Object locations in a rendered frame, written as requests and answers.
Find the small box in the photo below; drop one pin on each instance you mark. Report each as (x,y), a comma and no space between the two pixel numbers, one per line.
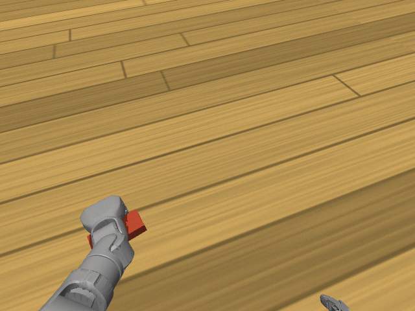
(133,223)

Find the right robot hand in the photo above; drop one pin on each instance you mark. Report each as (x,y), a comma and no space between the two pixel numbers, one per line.
(332,304)

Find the left robot hand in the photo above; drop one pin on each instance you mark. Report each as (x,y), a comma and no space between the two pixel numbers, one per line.
(110,206)

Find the left robot arm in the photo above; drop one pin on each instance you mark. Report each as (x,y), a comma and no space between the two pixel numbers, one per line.
(90,287)

